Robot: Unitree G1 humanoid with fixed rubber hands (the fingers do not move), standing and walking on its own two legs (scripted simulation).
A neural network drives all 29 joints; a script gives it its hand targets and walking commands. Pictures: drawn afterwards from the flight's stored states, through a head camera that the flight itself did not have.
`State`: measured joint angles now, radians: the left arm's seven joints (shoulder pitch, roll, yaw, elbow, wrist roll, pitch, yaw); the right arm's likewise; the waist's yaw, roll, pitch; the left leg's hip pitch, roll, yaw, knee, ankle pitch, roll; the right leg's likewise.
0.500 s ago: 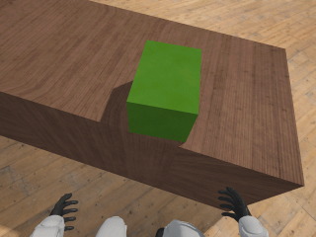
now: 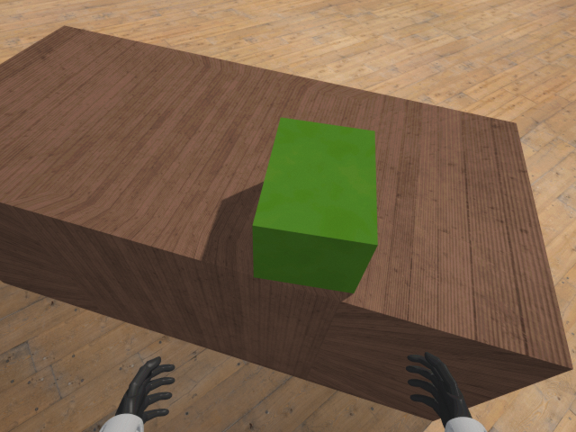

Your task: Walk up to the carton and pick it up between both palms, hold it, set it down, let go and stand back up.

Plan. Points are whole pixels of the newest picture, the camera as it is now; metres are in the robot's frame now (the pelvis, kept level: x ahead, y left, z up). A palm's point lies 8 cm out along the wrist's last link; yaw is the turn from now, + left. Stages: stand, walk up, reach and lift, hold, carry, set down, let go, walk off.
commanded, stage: reach and lift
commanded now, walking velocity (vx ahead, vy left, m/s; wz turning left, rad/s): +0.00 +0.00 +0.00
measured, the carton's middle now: (315, 202) +0.52 -0.03 -0.06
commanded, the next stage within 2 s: none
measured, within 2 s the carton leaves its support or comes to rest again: neither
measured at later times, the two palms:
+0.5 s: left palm (156, 369) +0.19 +0.20 -0.07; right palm (450, 381) +0.20 -0.23 -0.06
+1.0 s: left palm (170, 323) +0.25 +0.19 -0.05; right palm (439, 344) +0.25 -0.22 -0.05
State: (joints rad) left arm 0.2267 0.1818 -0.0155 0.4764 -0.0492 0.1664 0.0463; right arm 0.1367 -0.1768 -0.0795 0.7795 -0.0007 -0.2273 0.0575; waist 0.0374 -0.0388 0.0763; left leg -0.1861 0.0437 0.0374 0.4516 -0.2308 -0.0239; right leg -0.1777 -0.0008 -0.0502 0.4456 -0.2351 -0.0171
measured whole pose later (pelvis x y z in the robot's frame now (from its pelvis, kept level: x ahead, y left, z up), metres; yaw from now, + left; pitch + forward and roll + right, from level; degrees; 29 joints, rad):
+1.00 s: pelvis +0.00 +0.00 -0.01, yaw +1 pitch +2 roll +0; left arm -0.12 0.18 -0.11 0.88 -0.18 -0.48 0.06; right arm -0.16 -0.15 -0.04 1.01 0.18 -0.54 0.00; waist -0.02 -0.01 -0.02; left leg -0.35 0.04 0.01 0.62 -0.30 -0.03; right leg -0.34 0.00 -0.05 0.62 -0.32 -0.02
